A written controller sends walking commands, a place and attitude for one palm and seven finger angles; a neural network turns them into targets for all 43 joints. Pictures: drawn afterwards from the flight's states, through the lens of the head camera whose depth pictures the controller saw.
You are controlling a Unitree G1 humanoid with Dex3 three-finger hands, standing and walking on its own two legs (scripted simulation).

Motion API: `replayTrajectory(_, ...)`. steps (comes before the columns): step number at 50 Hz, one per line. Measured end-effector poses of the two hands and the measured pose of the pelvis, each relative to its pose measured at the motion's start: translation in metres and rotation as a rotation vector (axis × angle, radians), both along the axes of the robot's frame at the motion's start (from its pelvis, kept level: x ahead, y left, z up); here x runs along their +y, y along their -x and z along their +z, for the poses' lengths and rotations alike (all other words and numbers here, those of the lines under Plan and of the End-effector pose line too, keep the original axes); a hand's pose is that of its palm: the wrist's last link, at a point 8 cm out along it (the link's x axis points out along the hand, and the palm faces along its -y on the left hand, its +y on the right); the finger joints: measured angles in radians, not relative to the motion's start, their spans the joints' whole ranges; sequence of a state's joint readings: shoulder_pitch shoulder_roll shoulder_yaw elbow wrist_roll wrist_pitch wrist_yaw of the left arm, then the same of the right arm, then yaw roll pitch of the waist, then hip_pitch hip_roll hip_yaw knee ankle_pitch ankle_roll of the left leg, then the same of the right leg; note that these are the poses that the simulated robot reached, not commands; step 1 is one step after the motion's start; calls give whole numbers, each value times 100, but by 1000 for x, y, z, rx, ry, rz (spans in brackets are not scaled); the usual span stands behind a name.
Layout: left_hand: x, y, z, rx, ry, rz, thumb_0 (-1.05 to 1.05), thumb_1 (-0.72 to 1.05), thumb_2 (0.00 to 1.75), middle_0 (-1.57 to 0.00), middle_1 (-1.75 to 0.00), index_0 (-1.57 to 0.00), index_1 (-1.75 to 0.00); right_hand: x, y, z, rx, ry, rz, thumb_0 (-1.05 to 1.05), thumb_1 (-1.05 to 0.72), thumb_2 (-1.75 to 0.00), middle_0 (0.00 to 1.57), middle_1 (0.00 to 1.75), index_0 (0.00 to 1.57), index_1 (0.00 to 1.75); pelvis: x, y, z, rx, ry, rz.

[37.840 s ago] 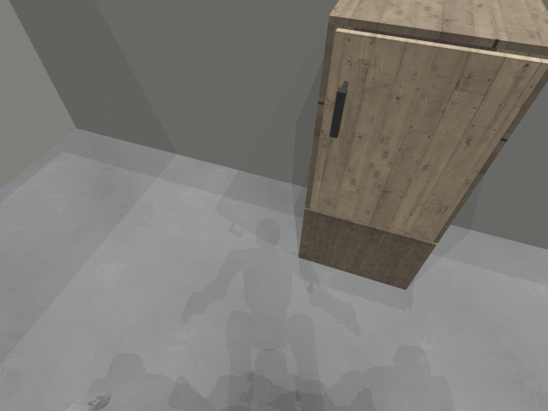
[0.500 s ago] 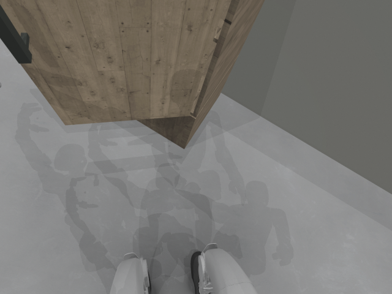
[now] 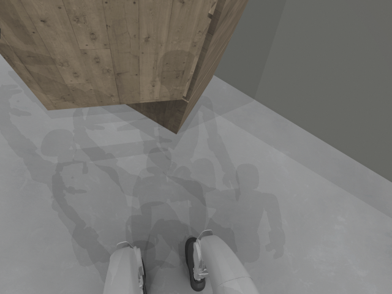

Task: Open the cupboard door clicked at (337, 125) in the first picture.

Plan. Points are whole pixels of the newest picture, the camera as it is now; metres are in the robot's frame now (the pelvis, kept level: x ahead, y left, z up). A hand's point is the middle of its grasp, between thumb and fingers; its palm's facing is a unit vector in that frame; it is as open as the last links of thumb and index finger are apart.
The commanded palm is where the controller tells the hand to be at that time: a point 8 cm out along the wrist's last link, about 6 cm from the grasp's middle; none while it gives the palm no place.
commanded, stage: slide the fingers in behind the handle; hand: left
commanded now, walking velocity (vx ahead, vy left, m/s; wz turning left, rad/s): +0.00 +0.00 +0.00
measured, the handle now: out of the picture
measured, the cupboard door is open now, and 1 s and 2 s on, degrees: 40 40 39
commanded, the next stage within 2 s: close the thumb around the handle in 1.52 s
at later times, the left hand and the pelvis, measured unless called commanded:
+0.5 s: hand out of the picture +0.54 +0.31 +0.10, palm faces +0.11 -0.99 +0.00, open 14.4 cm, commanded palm +0.54 +0.31 +0.10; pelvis +0.01 +0.00 +0.01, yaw +2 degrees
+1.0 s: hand out of the picture +0.54 +0.29 +0.10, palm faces +0.16 -0.99 +0.00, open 15.4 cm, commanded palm +0.53 +0.27 +0.10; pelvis +0.02 -0.01 +0.02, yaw +4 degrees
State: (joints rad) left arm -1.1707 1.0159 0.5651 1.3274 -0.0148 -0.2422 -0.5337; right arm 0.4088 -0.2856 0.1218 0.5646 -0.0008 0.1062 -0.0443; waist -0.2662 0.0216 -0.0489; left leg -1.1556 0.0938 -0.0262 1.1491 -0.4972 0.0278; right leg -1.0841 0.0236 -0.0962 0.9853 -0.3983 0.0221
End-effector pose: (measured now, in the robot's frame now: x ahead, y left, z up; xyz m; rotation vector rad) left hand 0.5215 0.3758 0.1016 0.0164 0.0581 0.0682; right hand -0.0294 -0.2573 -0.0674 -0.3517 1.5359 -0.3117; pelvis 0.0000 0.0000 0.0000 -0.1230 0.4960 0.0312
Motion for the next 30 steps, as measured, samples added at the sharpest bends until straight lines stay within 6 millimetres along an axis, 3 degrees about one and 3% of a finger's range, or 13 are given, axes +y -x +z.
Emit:
replayTrajectory(12, -7, -3, 0, 8, 7, 12, -1, -50, 30, -30, -120, -29, -122, 11, 1, 6, 23, -31, 2, 0, -91, -90, 21, 30, 21, 30, 5, -6, 8, -7, -2, 12)
replayTrajectory(30, -18, 5, 0, 4, 15, 51, -1, -50, 30, -30, -120, -18, -120, -3, -25, 9, -3, -26, 54, 0, -91, -90, 21, 30, 21, 30, 1, -14, 15, -31, -8, 37)
